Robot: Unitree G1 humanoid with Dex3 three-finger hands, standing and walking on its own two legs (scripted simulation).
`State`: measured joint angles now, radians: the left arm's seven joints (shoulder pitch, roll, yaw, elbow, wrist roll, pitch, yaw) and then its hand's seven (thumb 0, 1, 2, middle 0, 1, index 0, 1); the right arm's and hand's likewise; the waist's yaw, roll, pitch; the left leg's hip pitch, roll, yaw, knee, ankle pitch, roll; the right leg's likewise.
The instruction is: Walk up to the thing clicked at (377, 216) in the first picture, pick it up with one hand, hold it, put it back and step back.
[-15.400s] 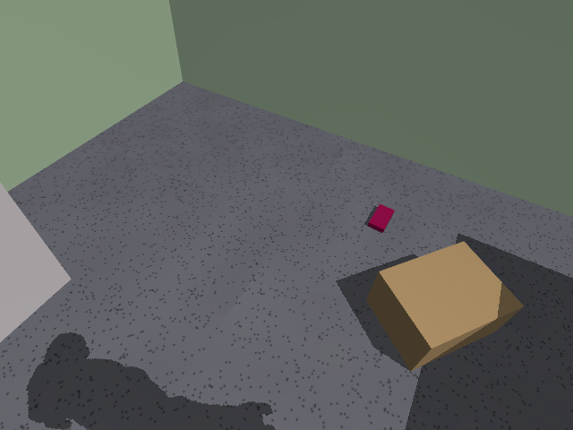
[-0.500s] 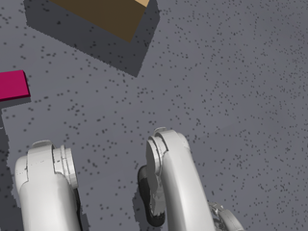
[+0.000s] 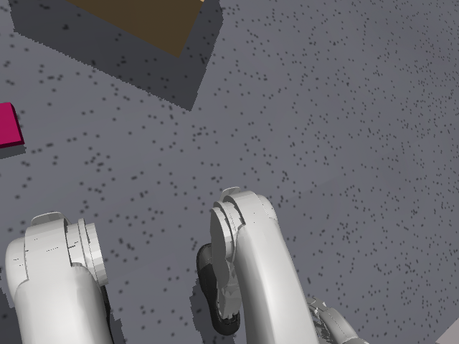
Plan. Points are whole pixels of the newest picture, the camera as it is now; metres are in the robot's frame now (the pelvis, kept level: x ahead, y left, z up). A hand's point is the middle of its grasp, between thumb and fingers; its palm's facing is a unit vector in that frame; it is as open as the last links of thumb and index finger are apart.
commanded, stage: rise first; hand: left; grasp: from above
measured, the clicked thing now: out of the picture +0.47 +0.36 -0.30
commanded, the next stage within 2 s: none
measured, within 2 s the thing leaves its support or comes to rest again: neither
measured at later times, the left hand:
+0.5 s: hand out of the picture +0.42 +0.39 -0.19, palm faces -0.41 -0.17 -0.89, open 14.3 cm
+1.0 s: hand out of the picture +0.43 +0.38 -0.18, palm faces -0.41 -0.16 -0.90, open 14.3 cm
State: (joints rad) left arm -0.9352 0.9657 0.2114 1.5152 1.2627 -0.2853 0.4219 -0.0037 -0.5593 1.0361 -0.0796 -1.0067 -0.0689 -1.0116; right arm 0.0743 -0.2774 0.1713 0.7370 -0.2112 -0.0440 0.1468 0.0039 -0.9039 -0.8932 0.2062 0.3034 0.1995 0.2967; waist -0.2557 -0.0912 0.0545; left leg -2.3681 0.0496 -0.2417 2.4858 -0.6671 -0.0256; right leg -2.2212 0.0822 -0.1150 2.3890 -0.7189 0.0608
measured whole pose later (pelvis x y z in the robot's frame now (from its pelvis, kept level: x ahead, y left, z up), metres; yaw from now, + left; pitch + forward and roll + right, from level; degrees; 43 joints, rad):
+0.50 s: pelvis +0.00 +0.00 +0.00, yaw -1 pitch +30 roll -12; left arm -0.92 0.97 0.21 1.47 1.24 -0.26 0.40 0.00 -0.57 1.05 -0.08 -1.01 -0.06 -1.02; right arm 0.08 -0.28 0.18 0.72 -0.21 -0.06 0.16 0.00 -0.90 -0.89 0.21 0.30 0.20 0.30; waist -0.25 -0.09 0.06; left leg -2.37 0.05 -0.25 2.49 -0.67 -0.02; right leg -2.21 0.08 -0.12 2.38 -0.72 0.07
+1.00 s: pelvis +0.00 +0.00 +0.00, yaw +0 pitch +30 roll -11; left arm -0.94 0.96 0.19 1.47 1.24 -0.26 0.38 0.00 -0.57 1.05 -0.08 -1.01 -0.07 -1.02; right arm 0.09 -0.28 0.17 0.72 -0.19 -0.05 0.16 0.00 -0.90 -0.89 0.21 0.30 0.20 0.30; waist -0.25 -0.08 0.05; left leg -2.37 0.05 -0.24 2.47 -0.66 -0.02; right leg -2.21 0.08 -0.11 2.37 -0.71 0.06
